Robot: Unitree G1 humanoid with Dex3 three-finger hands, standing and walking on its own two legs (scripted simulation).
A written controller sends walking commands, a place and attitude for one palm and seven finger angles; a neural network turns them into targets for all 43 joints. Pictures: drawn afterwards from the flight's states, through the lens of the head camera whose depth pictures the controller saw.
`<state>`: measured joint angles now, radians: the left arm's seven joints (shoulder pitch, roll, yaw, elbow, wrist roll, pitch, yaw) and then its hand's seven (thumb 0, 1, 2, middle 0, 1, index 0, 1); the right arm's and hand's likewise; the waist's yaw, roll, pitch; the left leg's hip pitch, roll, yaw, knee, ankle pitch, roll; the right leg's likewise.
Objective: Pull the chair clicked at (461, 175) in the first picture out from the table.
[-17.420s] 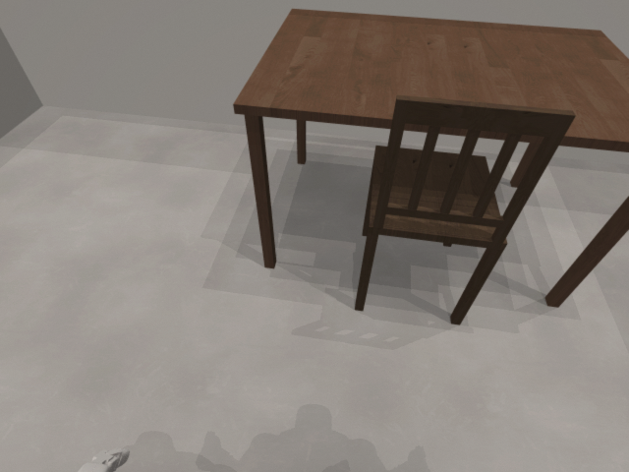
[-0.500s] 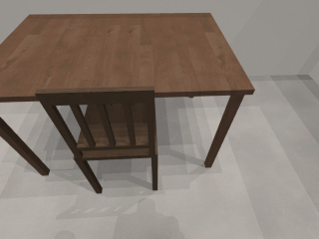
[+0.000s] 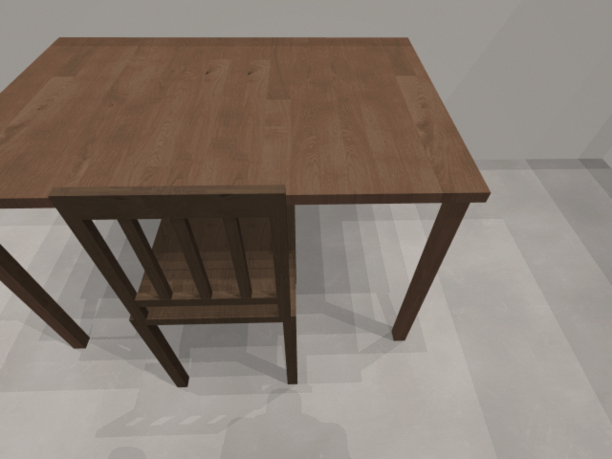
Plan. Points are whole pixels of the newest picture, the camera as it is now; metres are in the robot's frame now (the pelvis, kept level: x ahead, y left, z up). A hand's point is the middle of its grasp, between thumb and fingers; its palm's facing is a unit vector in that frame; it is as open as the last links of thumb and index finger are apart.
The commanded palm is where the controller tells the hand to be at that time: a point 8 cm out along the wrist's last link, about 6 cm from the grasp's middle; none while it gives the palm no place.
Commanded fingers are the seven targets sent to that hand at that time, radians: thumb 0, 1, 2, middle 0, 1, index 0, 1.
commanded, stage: shuffle to correct the standing spot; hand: left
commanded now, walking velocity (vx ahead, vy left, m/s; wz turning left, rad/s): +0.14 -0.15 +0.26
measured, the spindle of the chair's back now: (194, 260) +0.48 +0.24 -0.10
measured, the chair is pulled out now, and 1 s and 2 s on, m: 0.00 0.00 0.00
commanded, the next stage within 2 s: come to a stop and stand still in 0.28 s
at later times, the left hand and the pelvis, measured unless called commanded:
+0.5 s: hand out of the picture +0.13 +0.13 -0.18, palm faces +0.09 -0.96 -0.27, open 7.3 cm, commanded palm none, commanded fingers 0.00 0.90 0.90 -0.20 -0.30 -0.20 -0.30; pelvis +0.09 -0.07 -0.02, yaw +3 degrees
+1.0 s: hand out of the picture +0.09 +0.16 -0.18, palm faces +0.12 -0.97 -0.22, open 7.4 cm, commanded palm none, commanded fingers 0.00 0.90 0.90 -0.20 -0.30 -0.20 -0.30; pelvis +0.06 -0.03 +0.00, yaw +3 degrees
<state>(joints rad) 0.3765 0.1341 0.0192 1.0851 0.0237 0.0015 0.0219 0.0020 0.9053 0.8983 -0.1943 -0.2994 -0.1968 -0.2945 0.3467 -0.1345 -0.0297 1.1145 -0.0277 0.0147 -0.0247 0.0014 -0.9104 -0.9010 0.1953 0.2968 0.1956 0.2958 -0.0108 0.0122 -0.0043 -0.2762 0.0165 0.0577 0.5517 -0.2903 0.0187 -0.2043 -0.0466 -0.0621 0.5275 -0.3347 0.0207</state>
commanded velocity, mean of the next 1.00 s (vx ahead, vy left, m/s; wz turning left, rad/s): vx -0.01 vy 0.00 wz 0.01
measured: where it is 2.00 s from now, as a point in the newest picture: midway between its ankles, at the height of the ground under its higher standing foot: outside the picture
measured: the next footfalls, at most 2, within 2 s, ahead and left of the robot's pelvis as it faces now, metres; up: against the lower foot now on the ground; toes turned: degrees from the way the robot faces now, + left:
right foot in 0.46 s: +0.17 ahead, -0.19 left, +0.00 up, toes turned -3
left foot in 0.86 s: +0.10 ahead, +0.04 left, +0.00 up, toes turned +7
